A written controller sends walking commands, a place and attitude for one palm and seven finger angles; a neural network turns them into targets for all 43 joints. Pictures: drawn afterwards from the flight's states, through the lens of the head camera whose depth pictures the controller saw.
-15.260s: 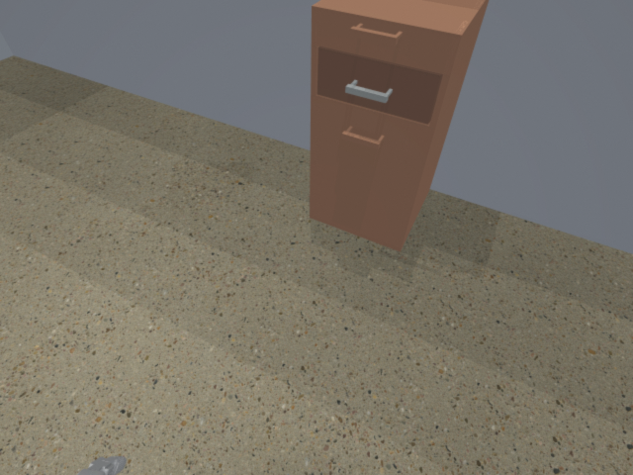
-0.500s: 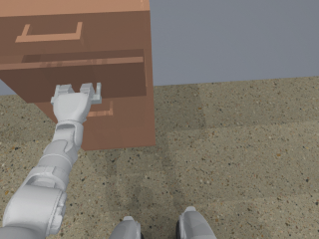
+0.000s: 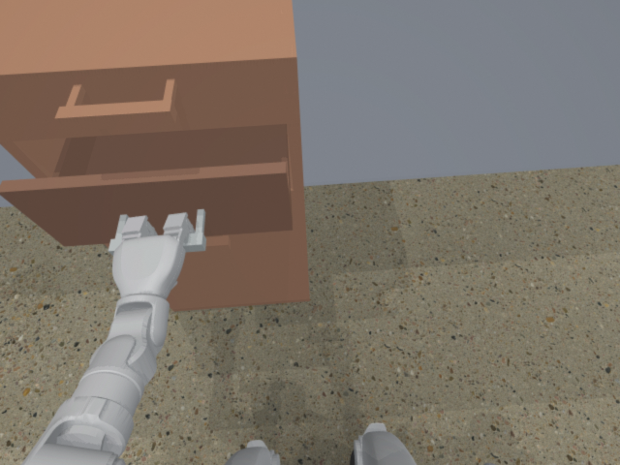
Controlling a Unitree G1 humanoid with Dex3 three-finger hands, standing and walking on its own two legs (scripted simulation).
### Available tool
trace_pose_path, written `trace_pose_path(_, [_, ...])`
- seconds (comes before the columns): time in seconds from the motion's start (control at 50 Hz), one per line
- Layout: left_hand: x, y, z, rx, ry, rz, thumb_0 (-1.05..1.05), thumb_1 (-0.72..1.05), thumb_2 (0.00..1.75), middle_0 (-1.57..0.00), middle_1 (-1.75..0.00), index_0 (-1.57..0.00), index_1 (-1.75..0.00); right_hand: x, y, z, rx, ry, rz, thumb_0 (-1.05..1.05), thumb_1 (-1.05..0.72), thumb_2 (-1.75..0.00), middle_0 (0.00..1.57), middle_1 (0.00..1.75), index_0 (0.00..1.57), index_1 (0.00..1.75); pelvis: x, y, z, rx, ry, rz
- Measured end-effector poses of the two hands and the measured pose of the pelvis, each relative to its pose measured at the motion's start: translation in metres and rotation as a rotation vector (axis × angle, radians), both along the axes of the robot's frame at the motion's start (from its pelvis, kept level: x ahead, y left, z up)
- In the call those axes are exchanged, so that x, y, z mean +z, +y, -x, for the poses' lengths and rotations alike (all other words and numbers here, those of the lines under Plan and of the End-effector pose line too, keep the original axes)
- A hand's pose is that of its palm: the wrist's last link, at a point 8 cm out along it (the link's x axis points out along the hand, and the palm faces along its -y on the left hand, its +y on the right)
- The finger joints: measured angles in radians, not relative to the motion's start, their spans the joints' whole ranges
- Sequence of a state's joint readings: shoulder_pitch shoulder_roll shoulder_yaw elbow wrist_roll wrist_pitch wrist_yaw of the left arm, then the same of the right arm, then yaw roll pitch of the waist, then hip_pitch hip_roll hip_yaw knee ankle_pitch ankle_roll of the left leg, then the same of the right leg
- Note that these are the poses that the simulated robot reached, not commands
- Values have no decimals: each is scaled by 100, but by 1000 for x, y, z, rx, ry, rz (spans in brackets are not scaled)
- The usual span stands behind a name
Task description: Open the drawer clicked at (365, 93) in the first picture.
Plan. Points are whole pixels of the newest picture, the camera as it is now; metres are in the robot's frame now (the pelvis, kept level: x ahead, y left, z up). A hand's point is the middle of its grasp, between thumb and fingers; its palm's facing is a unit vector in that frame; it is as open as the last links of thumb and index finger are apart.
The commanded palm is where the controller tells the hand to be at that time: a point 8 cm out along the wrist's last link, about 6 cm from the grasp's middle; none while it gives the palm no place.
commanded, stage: pull the drawer open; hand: left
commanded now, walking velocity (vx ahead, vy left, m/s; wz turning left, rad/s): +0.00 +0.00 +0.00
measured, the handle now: (160, 232) +0.44 +0.23 -0.02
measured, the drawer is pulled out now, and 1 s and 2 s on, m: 0.09 0.24 0.30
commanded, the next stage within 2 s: open the thumb to release the handle in 1.60 s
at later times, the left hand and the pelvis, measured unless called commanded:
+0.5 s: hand (164, 305) +0.33 +0.21 -0.05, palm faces -0.04 -0.05 -1.00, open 5.7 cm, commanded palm +0.30 +0.21 +0.00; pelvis +0.01 -0.01 +0.00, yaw +2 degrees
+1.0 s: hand (155, 382) +0.23 +0.20 -0.05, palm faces -0.01 -0.08 -1.00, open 5.7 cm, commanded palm +0.19 +0.21 +0.00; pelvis +0.01 -0.01 +0.00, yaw +0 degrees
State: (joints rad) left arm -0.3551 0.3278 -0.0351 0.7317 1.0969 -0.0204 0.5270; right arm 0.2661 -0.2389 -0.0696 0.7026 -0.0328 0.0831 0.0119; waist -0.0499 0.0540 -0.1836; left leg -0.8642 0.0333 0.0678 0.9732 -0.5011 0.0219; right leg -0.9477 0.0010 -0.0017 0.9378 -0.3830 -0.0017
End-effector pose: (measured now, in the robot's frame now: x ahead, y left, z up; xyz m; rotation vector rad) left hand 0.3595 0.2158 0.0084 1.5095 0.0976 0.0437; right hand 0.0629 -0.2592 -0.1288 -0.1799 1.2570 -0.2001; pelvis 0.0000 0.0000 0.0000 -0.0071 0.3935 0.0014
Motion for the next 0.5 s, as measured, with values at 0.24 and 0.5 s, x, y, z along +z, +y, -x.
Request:
trace_pose_path(0.24, [-1, -5, 46, 35, -25, -4, 1, 74, 82, -27, -133, -37, -131, 21, 16, -104, 137, -193, 13, 0, -91, -90, 20, 29, 20, 30, 7, 0, -17, 34, -47, 8])
trace_pose_path(0.5, [1, -6, 44, 47, 6, -16, 1, 72, 83, -30, -133, -39, -133, 16, 19, -104, 150, -224, -6, 0, -91, -90, 20, 29, 20, 30, 3, -9, -8, 42, -63, -2])
